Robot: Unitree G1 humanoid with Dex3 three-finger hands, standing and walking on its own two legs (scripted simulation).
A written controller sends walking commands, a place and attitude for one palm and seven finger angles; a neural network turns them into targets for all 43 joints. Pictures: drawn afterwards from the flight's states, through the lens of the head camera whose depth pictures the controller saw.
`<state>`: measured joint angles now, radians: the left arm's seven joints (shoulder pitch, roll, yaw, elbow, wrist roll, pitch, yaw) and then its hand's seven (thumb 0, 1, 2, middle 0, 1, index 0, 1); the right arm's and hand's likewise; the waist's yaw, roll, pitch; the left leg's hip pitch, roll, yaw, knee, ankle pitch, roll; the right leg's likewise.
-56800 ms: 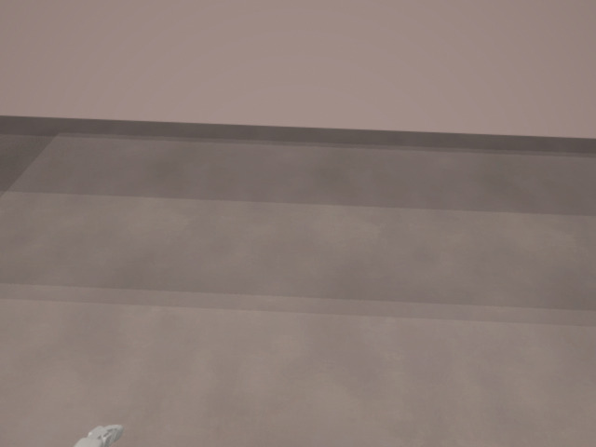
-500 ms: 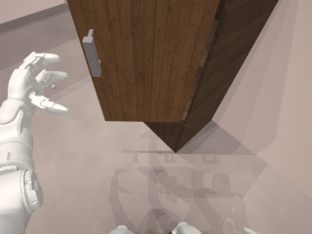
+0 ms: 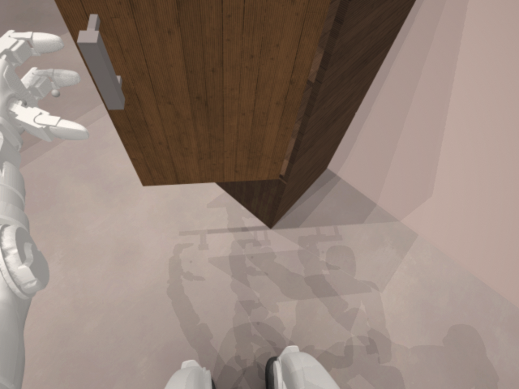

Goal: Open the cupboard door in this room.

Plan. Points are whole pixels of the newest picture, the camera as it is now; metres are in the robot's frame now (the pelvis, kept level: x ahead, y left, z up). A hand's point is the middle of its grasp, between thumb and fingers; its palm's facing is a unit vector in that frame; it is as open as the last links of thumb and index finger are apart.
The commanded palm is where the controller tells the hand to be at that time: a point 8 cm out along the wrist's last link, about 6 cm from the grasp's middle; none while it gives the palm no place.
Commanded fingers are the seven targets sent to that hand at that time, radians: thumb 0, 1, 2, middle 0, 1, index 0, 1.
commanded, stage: move the hooked fingers beside the handle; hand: left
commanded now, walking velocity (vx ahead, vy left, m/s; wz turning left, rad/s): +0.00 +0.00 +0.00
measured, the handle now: (105, 64) +0.59 +0.18 +0.10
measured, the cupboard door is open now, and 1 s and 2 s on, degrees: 47 47 45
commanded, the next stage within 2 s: slide the fingers in behind the handle in 0.94 s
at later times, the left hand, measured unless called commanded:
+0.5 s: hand (60, 81) +0.55 +0.23 +0.11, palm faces +0.00 -1.00 +0.01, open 14.0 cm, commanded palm +0.53 +0.28 +0.10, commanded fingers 0.00 -0.50 0.30 -0.30 -1.20 -0.30 -1.20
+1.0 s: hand (60, 81) +0.55 +0.23 +0.11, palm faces +0.00 -1.00 +0.00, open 14.0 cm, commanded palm +0.53 +0.28 +0.10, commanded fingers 0.00 -0.50 0.30 -0.30 -1.20 -0.30 -1.20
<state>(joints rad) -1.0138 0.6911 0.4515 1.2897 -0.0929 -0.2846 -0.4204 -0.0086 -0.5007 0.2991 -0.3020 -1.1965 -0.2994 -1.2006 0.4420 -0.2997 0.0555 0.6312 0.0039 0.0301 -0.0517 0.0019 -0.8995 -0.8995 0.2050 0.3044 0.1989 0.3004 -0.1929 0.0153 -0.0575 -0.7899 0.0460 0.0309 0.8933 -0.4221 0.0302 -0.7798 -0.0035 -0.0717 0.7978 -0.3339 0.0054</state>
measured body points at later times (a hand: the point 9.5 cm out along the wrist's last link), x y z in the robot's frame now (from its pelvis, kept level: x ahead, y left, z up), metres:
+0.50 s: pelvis +0.02 +0.00 +0.00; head +0.15 +0.02 +0.43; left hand +0.54 +0.29 +0.11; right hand -0.03 -0.26 -0.10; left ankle +0.00 +0.10 -0.69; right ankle +0.02 -0.13 -0.69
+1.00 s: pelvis +0.01 +0.00 +0.00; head +0.15 +0.03 +0.42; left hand +0.54 +0.29 +0.11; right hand -0.02 -0.26 -0.10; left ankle +0.00 +0.10 -0.69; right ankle +0.02 -0.13 -0.69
